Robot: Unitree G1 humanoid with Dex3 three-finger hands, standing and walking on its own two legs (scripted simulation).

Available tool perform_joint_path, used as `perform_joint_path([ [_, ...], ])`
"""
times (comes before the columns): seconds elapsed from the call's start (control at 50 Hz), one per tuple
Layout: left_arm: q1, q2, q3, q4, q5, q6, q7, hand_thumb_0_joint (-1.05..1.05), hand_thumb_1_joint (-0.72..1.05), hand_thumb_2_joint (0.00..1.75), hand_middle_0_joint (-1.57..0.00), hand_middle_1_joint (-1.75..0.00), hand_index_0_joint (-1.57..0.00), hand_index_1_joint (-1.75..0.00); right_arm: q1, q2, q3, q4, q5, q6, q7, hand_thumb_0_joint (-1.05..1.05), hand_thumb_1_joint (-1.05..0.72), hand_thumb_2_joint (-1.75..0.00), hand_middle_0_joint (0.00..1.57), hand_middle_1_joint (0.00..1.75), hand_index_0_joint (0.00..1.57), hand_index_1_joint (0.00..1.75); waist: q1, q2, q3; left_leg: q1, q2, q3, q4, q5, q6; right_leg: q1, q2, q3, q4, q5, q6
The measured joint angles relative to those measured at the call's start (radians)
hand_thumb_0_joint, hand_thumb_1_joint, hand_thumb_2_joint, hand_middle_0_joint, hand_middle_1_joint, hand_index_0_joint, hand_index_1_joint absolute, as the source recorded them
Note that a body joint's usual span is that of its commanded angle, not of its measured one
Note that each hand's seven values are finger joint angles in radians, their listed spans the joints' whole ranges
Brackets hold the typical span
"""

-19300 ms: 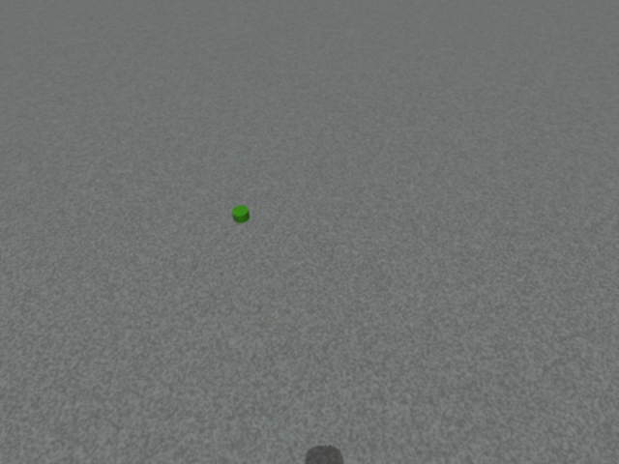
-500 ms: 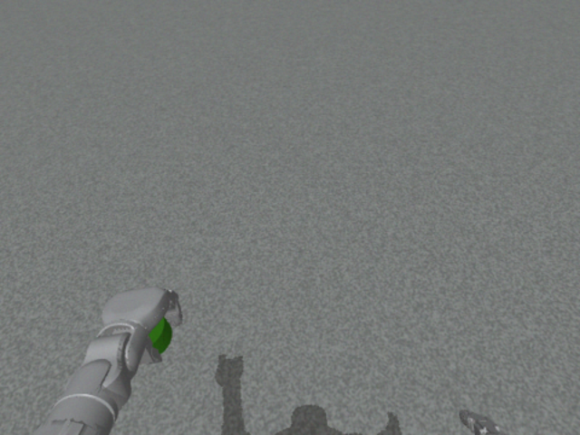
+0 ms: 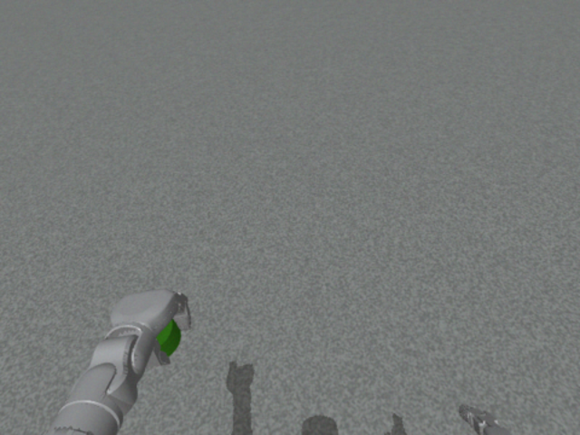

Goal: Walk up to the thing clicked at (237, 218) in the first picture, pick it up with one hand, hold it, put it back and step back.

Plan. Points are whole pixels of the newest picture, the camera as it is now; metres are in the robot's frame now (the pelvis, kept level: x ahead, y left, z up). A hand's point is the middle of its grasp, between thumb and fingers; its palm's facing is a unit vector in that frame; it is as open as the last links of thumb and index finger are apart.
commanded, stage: hold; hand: left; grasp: from above
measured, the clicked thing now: (154, 334) +0.32 +0.24 -0.07
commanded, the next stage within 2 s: crouch in 1.02 s
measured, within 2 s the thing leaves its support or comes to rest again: neither
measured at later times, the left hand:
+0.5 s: hand (151, 350) +0.28 +0.22 -0.03, palm faces -0.44 -0.07 -0.90, open 7.8 cm
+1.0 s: hand (147, 355) +0.27 +0.23 -0.03, palm faces -0.44 -0.07 -0.90, open 7.9 cm
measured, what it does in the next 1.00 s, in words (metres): stands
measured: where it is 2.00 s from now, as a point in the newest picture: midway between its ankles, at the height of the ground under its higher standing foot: outside the picture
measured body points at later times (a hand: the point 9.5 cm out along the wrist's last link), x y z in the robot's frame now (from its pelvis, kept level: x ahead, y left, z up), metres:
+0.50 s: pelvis -0.01 +0.00 +0.01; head -0.01 -0.02 +0.45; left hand +0.29 +0.22 +0.03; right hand +0.13 -0.25 -0.11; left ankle +0.00 +0.12 -0.73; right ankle +0.00 -0.13 -0.73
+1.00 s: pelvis -0.02 +0.00 +0.01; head -0.01 -0.02 +0.46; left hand +0.29 +0.23 +0.02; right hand +0.13 -0.25 -0.11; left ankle +0.00 +0.12 -0.73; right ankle +0.00 -0.13 -0.73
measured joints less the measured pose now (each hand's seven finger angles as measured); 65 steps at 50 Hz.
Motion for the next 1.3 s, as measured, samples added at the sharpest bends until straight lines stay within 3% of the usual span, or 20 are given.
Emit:
perform_joint_path([
  [0.68, 0.039, 0.008, -0.008, -0.071, -0.009, 0.000, -0.056, 0.01, 0.13, 0.61, -0.46, -0.75, -0.81, -0.85, -0.030, 0.006, 0.021, -0.022, 0.011, 0.018, -0.013, 0.01, -0.90, -0.89, 0.20, 0.30, 0.20, 0.29, 0.016, 0.006, 0.029, 0.082, -0.005, 0.005, -0.083, 0.060, 0.000, 0.074, -0.002, 0.004, -0.067, 0.053, -0.002],
  [1.14, 0.027, 0.016, -0.001, -0.042, -0.002, -0.016, -0.025, 0.01, 0.10, 0.64, -0.47, -0.74, -0.82, -0.85, -0.024, 0.007, 0.014, -0.006, 0.008, 0.013, -0.018, 0.01, -0.91, -0.90, 0.20, 0.30, 0.20, 0.29, 0.014, 0.002, 0.040, 0.080, -0.006, 0.004, -0.089, 0.061, 0.002, 0.074, -0.003, 0.004, -0.078, 0.057, 0.000],
  [1.3, 0.035, 0.003, 0.013, -0.012, 0.009, -0.025, 0.013, -0.01, 0.12, 0.60, -0.47, -0.75, -0.81, -0.84, -0.023, 0.010, 0.012, -0.011, 0.007, 0.016, -0.012, 0.01, -0.90, -0.90, 0.20, 0.30, 0.20, 0.29, 0.005, -0.002, 0.035, 0.068, -0.007, 0.002, -0.080, 0.053, 0.002, 0.063, -0.004, 0.002, -0.072, 0.049, 0.000],
])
